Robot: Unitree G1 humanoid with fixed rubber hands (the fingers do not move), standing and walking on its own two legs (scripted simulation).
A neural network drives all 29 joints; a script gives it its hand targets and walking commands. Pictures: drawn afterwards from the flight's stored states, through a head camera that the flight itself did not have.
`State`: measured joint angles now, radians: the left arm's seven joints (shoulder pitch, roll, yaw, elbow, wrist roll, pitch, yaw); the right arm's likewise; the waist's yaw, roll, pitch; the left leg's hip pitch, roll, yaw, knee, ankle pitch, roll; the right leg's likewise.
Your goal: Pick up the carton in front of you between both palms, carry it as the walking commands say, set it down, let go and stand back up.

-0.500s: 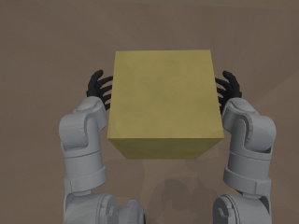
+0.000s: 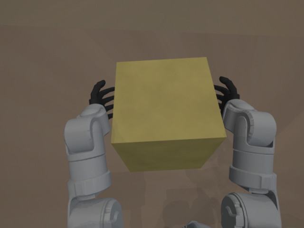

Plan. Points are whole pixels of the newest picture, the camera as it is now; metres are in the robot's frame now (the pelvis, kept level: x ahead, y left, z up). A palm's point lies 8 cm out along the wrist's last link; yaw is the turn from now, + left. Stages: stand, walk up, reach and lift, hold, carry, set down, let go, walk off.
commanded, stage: carry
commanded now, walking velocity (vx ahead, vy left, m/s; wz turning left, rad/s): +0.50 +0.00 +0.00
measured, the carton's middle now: (163, 121) +0.36 +0.01 +0.08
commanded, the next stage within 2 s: none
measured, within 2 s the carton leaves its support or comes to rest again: neither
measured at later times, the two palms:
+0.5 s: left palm (120, 29) +0.66 +0.15 +0.19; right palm (213, 33) +0.62 -0.15 +0.19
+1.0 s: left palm out of the picture +0.94 +0.18 +0.24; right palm out of the picture +0.96 -0.12 +0.24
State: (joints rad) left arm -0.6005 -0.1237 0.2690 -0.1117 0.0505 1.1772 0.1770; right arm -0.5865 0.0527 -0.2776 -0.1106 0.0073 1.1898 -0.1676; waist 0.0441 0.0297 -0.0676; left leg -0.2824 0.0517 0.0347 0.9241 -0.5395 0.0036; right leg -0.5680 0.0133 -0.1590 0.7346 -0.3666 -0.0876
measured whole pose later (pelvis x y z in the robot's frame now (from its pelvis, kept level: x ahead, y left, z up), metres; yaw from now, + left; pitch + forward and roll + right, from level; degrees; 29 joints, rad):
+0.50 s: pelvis +0.30 +0.04 +0.05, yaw -1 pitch +5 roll +0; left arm -0.59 -0.13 0.33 -0.14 0.04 1.20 0.17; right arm -0.57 0.09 -0.26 -0.12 0.01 1.19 -0.20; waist -0.11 0.00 -0.04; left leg -0.40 -0.01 0.12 0.57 -0.38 0.05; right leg -0.62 0.01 -0.03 1.33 -0.43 -0.06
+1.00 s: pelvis +0.61 +0.00 +0.10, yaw +0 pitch +5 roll +0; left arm -0.60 -0.09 0.26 -0.11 -0.03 1.14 0.19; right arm -0.56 0.13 -0.32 -0.19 -0.06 1.17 -0.17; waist 0.11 0.00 -0.04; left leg -0.74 0.04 0.05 1.02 -0.37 0.04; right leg -0.26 0.01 -0.12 0.48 -0.44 -0.06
